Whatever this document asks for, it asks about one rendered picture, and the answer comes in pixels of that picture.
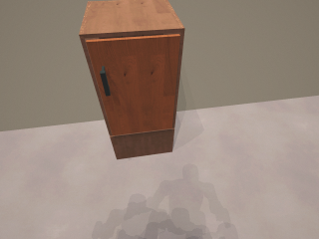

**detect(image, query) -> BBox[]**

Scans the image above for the handle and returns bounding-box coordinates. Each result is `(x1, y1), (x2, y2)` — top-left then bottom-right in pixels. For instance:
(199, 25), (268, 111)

(100, 66), (111, 97)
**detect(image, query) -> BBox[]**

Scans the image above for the cupboard door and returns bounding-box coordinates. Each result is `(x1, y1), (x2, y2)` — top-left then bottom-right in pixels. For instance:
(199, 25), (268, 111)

(86, 34), (180, 135)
